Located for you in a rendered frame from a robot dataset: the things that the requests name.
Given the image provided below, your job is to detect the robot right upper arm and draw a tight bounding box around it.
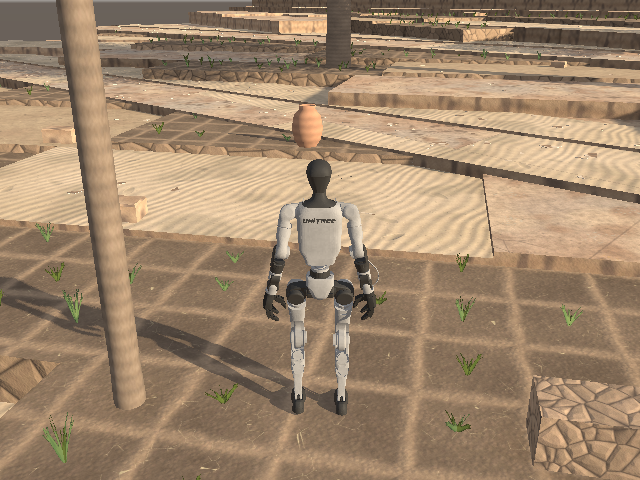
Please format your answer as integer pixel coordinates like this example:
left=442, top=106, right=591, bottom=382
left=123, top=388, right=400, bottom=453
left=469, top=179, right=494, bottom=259
left=340, top=202, right=365, bottom=259

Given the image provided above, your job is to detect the robot right forearm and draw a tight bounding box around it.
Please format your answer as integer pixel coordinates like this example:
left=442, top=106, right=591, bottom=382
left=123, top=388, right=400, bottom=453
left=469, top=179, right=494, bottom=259
left=354, top=244, right=374, bottom=294

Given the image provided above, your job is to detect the right robot hand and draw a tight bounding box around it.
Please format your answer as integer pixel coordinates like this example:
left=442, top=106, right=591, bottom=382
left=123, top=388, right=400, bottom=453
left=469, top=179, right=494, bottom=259
left=353, top=291, right=376, bottom=320

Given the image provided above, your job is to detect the left robot hand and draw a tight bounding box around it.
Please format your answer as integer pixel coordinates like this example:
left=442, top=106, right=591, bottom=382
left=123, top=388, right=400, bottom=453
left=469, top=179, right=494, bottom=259
left=263, top=292, right=286, bottom=321

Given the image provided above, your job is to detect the humanoid robot head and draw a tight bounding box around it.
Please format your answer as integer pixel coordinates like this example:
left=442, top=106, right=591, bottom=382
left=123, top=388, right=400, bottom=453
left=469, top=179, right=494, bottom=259
left=302, top=159, right=337, bottom=208

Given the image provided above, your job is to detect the robot left forearm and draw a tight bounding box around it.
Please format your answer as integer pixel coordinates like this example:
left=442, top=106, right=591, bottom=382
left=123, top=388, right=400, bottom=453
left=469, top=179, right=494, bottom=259
left=265, top=245, right=285, bottom=295

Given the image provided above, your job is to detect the robot left upper arm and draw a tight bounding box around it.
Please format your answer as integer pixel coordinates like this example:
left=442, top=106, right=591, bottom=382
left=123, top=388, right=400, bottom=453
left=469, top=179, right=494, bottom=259
left=275, top=203, right=299, bottom=260

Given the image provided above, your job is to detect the right robot thigh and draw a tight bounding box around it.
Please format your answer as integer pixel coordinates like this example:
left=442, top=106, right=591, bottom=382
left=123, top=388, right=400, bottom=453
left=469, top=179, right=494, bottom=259
left=333, top=279, right=354, bottom=351

